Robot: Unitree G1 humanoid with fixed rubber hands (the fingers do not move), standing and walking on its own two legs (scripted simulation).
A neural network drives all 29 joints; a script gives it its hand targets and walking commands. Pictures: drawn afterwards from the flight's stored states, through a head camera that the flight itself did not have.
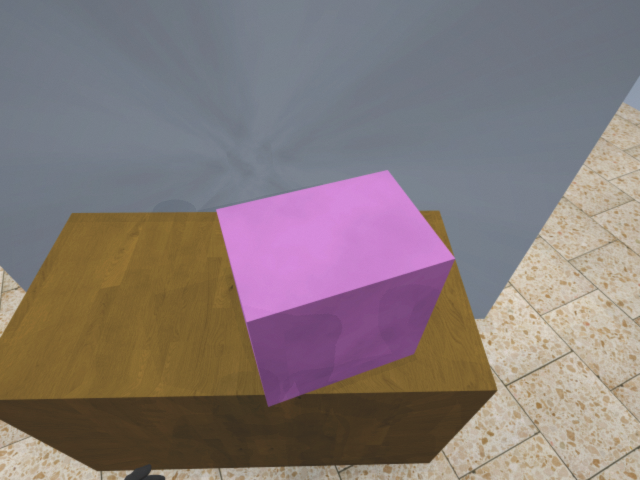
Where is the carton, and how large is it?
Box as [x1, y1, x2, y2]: [216, 170, 454, 406]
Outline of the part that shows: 387,170 216,209 268,406 404,357 414,352 454,258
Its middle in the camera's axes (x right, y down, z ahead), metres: +0.01 +0.09 +0.66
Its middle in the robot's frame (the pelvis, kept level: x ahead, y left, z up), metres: +0.43 +0.00 -0.07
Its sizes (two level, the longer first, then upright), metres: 0.285 0.201 0.288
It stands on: a pedestal, 0.55 m high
